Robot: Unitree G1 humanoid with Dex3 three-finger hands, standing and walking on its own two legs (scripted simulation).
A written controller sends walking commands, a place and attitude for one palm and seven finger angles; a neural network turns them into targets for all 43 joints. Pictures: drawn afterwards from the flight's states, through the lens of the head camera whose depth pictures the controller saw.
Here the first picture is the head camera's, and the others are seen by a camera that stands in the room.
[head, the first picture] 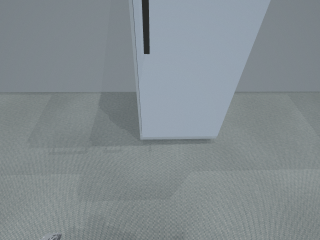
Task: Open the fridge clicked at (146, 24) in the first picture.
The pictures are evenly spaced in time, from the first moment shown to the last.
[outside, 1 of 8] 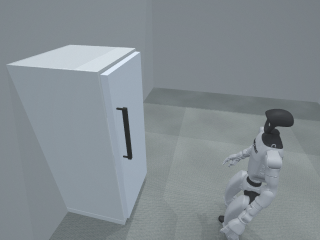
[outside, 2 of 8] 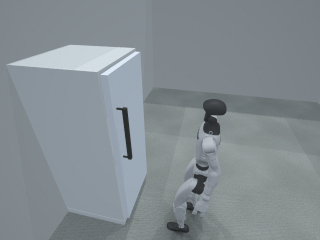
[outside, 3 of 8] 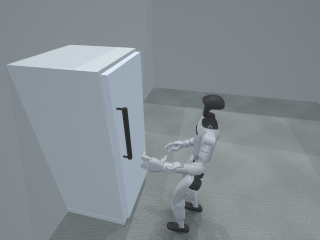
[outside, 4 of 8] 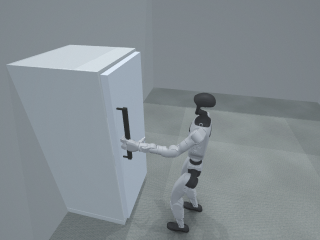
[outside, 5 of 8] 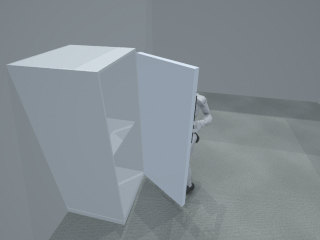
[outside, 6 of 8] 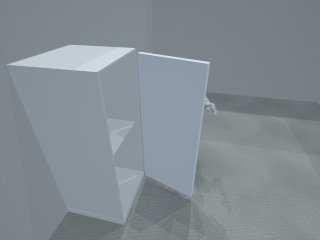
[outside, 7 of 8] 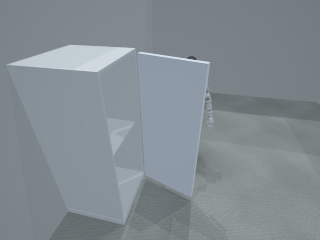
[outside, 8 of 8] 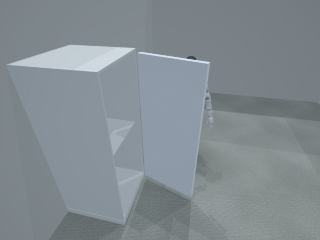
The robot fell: no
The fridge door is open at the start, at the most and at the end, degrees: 0 82 72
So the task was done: yes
